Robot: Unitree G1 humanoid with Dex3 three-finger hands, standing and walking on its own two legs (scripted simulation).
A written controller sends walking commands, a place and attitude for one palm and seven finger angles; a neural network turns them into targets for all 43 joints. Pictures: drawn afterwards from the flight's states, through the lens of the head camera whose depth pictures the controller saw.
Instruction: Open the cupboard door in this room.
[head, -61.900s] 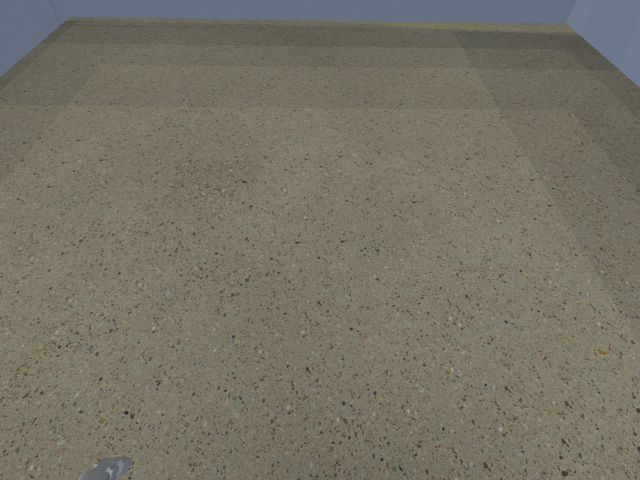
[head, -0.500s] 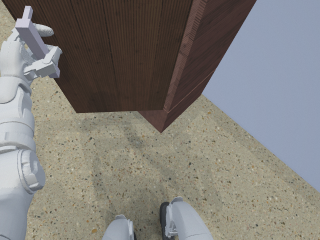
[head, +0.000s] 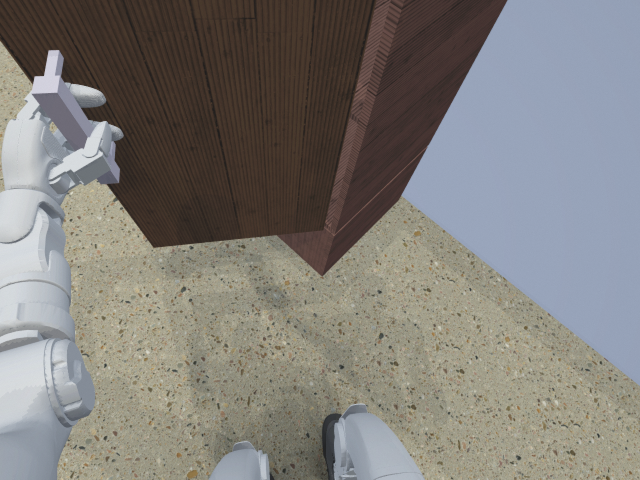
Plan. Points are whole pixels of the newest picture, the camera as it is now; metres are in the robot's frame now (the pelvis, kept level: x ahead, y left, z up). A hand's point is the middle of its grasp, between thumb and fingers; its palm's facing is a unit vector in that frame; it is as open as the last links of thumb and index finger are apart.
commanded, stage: pull the door open along its arc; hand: left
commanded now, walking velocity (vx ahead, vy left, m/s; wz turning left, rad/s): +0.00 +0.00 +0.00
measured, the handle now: (84, 123) +0.54 +0.25 +0.05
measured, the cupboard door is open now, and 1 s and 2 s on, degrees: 52 96 98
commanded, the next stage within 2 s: open thumb and fingers to let go in 0.84 s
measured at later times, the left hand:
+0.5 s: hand (150, 252) +0.37 +0.15 +0.06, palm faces +0.41 -0.91 +0.03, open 6.1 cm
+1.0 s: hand (240, 325) +0.28 +0.06 +0.06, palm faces +0.43 -0.90 -0.01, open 6.2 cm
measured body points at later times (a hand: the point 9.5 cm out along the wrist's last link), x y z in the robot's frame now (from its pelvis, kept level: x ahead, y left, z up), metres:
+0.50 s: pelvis +0.00 -0.01 +0.01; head +0.09 -0.01 +0.45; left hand +0.34 +0.20 +0.06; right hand +0.17 -0.22 -0.10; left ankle -0.06 +0.08 -0.67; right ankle +0.06 -0.11 -0.67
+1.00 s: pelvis +0.00 -0.04 +0.01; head +0.06 -0.05 +0.46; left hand +0.26 +0.11 +0.06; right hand +0.19 -0.25 -0.10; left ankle -0.06 +0.08 -0.67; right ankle +0.06 -0.11 -0.67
